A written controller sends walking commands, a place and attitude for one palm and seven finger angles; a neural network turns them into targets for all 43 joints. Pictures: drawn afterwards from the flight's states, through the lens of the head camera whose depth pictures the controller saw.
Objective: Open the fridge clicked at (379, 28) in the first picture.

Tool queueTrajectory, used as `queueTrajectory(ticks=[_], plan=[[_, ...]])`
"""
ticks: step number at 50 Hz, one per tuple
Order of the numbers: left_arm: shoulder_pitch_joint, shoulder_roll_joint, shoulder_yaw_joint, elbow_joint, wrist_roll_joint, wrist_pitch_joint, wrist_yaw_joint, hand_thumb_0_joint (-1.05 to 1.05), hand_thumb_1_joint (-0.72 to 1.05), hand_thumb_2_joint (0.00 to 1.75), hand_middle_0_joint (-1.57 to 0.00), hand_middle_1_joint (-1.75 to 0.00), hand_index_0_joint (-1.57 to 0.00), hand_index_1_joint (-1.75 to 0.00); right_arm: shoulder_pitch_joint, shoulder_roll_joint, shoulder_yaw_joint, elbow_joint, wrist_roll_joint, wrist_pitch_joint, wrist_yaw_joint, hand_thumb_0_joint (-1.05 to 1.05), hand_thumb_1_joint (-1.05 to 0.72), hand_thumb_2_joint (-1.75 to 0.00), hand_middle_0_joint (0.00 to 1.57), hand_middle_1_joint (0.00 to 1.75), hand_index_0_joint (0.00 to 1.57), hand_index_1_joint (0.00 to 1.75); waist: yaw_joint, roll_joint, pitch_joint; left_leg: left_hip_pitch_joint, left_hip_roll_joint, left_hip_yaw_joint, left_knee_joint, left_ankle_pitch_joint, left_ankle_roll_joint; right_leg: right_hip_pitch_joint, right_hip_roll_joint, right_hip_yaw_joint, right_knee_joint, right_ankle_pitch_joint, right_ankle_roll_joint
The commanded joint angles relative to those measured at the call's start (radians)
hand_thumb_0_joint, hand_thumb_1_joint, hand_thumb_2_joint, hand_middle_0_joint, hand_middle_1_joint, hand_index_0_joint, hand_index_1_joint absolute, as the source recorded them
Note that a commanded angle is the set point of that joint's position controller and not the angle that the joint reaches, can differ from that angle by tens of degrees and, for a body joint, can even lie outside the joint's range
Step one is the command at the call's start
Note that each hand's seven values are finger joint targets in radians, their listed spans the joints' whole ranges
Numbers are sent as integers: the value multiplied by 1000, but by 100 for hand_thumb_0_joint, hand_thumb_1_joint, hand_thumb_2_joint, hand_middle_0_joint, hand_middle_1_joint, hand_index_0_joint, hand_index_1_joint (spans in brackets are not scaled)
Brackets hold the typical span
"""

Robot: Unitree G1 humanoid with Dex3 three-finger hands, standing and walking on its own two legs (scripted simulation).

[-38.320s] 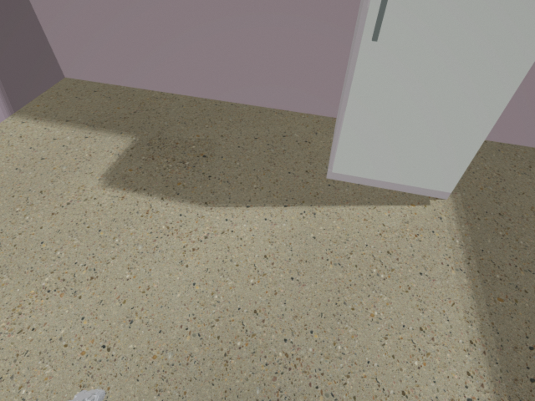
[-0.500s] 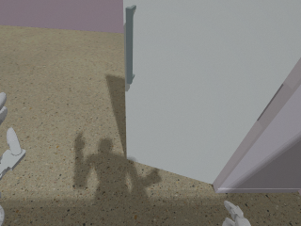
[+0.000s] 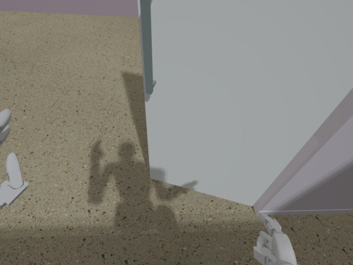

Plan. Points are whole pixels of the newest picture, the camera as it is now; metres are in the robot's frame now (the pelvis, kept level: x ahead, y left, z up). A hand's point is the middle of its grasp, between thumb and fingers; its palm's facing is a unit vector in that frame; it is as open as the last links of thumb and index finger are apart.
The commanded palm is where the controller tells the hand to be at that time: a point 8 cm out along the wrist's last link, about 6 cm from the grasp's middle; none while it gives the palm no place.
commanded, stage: let the arm hang, fingers relaxed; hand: left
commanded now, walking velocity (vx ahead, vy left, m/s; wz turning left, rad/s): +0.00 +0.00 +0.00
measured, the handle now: (150, 48) +0.64 +0.12 +0.16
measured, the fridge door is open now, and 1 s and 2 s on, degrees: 72 72 72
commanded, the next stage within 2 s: look to check the result in 1.18 s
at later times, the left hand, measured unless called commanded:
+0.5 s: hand out of the picture -0.04 +0.18 -0.18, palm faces +0.02 -0.99 -0.16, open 7.2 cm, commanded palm none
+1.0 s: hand out of the picture +0.06 +0.24 -0.15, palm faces +0.02 -0.95 -0.32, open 7.4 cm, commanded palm none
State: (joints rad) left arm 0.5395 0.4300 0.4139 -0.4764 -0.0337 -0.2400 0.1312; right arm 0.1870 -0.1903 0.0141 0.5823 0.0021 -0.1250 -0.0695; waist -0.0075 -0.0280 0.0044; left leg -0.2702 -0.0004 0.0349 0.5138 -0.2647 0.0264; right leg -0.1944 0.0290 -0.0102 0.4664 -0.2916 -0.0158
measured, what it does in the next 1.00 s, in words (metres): stands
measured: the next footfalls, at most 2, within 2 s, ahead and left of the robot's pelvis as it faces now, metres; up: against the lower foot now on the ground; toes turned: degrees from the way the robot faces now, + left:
none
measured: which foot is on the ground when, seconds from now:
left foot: down 0.00-1.00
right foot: down 0.00-1.00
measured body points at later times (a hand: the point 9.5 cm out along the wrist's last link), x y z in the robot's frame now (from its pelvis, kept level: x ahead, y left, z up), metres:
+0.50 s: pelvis -0.03 +0.00 +0.00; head +0.01 +0.02 +0.45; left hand -0.04 +0.23 -0.17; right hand +0.01 -0.27 -0.13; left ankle +0.00 +0.10 -0.74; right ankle -0.03 -0.11 -0.74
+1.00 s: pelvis -0.02 +0.00 +0.01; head -0.01 +0.00 +0.46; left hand +0.06 +0.29 -0.13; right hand +0.06 -0.27 -0.14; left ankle +0.00 +0.10 -0.74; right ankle -0.03 -0.11 -0.74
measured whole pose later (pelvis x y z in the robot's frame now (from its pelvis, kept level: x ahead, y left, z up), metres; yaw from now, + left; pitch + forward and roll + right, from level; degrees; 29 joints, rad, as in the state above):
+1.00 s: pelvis -0.02 +0.00 +0.01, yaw +1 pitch -1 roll +0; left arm 0.11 0.30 0.01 1.12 0.01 -0.02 0.00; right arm 0.14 -0.28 -0.01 1.11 -0.02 -0.01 -0.01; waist 0.00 0.02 0.01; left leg -0.20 -0.03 0.02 0.37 -0.16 0.04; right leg -0.13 0.01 -0.03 0.36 -0.22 -0.01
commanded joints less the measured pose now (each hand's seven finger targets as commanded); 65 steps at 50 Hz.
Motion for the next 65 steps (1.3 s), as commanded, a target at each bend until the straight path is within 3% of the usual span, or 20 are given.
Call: queueTrajectory(ticks=[1, 3, 4, 5, 6, 8, 9, 11, 13, 16, 18, 20, 23, 25, 28, 33, 43, 49, 53, 65], plan=[[2, 158, 145, -164, -15, -50, 28, 0, 90, 90, -20, -30, -20, -30, -42, -132, -50, -136, 4, -30, -13, 0, -90, -90, 20, 30, 20, 30, 9, 95, -160, 15, 97, -94, -73, 345, -6, 112, -86, 77, -9, 408, -1], [-21, 150, 132, -158, -15, -45, 28, 0, 90, 90, -20, -30, -20, -30, -43, -137, -51, -135, 3, -30, -16, 0, -90, -90, 20, 30, 20, 30, 9, 89, -151, 19, 97, -94, -81, 317, -4, 94, -81, 79, -20, 382, 3], [-84, -36, -334, 570, 40, 92, -93, 0, 90, 90, -20, -30, -20, -30, -134, -237, -90, 64, 30, -86, 75, 0, -90, -90, 20, 30, 20, 30, -42, 65, -69, 52, 113, -79, 69, 472, -12, -88, -149, -2, 83, 442, -14], [-132, -12, -292, 594, 49, 195, -124, 0, 90, 90, -20, -30, -20, -30, -68, -294, -104, 75, 15, -12, 78, 0, -90, -90, 20, 30, 20, 30, -17, 90, -120, 51, 133, -94, 36, 447, -12, -95, -165, 55, 59, 339, -17], [-164, -11, -295, 627, 62, 218, -127, 0, 90, 90, -20, -30, -20, -30, -45, -280, -104, 75, 5, 22, 75, 0, -90, -90, 20, 30, 20, 30, -11, 48, -126, 18, 141, -122, 25, 387, 10, -92, -137, 27, 83, 242, -19], [-219, 5, -308, 728, 62, 225, -135, 0, 90, 90, -20, -30, -20, -30, -67, -281, -81, 71, -7, 53, 71, 0, -90, -90, 20, 30, 20, 30, 8, -25, -88, -73, 147, -175, -13, 294, 50, -66, -115, 23, 95, 137, -20], [-249, 14, -319, 789, 66, 225, -135, 0, 90, 90, -20, -30, -20, -30, -69, -273, -75, 78, -15, 63, 71, 0, -90, -90, 20, 30, 20, 30, 10, -73, -88, -78, 135, -177, -12, 302, 45, -46, -117, 36, 83, 150, -29], [-300, 24, -335, 918, 64, 228, -132, 0, 90, 90, -20, -30, -20, -30, -68, -268, -66, 111, -22, 80, 69, 0, -90, -90, 20, 30, 20, 30, 4, -105, -79, -66, 106, -171, -16, 247, 34, -40, -140, 75, 45, 141, -45], [-338, 16, -354, 1052, 63, 235, -128, 0, 90, 90, -20, -30, -20, -30, -65, -247, -56, 160, -30, 101, 68, 0, -90, -90, 20, 30, 20, 30, -1, -87, -36, -49, 82, -162, -37, 159, 26, -72, -151, 108, -14, 75, -51], [-351, -1, -376, 1210, 58, 239, -123, 0, 90, 90, -20, -30, -20, -30, -51, -214, -41, 227, -33, 118, 66, 0, -90, -90, 20, 30, 20, 30, -3, 43, -31, -18, 73, -152, -87, 102, 17, -48, -143, 119, -61, 29, -47], [-339, -14, -381, 1297, 54, 235, -122, 0, 90, 90, -20, -30, -20, -30, -43, -199, -36, 276, -31, 120, 60, 0, -90, -90, 20, 30, 20, 30, 1, 92, -35, -13, 74, -150, -114, 63, 15, -23, -133, 121, -86, 9, -44], [-326, -21, -379, 1366, 52, 229, -121, 0, 90, 90, -20, -30, -20, -30, -23, -192, -38, 320, -26, 117, 53, 0, -90, -90, 20, 30, 20, 30, 2, 102, -50, 5, 77, -143, -115, 81, 13, 7, -138, 119, -112, 36, -47], [-305, -32, -372, 1448, 48, 223, -119, 0, 90, 90, -20, -30, -20, -30, 0, -185, -42, 378, -25, 114, 43, 0, -90, -90, 20, 30, 20, 30, 5, 174, -69, 24, 88, -140, -121, 87, 15, 42, -136, 115, -128, 80, -54], [-303, -40, -374, 1490, 47, 222, -119, 0, 90, 90, -20, -30, -20, -30, 23, -185, -46, 406, -22, 114, 38, 0, -90, -90, 20, 30, 20, 30, 2, 115, -56, 33, 97, -143, -126, 90, 16, 40, -136, 104, -144, 81, -54], [-306, -41, -373, 1536, 47, 224, -119, 0, 90, 90, -20, -30, -20, -30, 40, -192, -52, 444, -21, 116, 34, 0, -90, -90, 20, 30, 20, 30, 3, 105, 2, 9, 103, -155, -161, 34, 21, 22, -127, 93, -161, 30, -53], [-313, -27, -373, 1572, 49, 226, -119, 0, 90, 90, -20, -30, -20, -30, 46, -215, -61, 471, -23, 117, 34, 0, -90, -90, 20, 30, 20, 30, 4, 45, 39, 11, 107, -160, -196, -36, 26, -6, -125, 92, -179, -34, -52], [-383, 20, -371, 1570, 50, 216, -120, 0, 90, 90, -20, -30, -20, -30, -21, -252, -61, 486, -22, 106, 45, 0, -90, -90, 20, 30, 20, 30, 8, 15, 30, 49, 117, -165, -224, 81, 23, 18, -134, 88, -176, 62, -38], [-430, 53, -369, 1551, 50, 207, -121, 0, 90, 90, -20, -30, -20, -30, -67, -279, -57, 485, -20, 98, 50, 0, -90, -90, 20, 30, 20, 30, 9, 25, -15, 94, 121, -155, -221, 201, 16, 63, -145, 88, -177, 159, -30], [-459, 68, -370, 1546, 49, 208, -123, 0, 90, 90, -20, -30, -20, -30, -105, -301, -57, 484, -21, 98, 53, 0, -90, -90, 20, 30, 20, 30, 6, 50, -2, 107, 123, -157, -241, 181, 10, 56, -147, 91, -190, 139, -26], [-479, 92, -370, 1543, 46, 201, -122, 0, 90, 90, -20, -30, -20, -30, -132, -332, -53, 478, -18, 96, 51, 0, -90, -90, 20, 30, 20, 30, 1, 45, -69, 183, 129, -139, -219, 309, 3, 111, -162, 95, -196, 284, -28]])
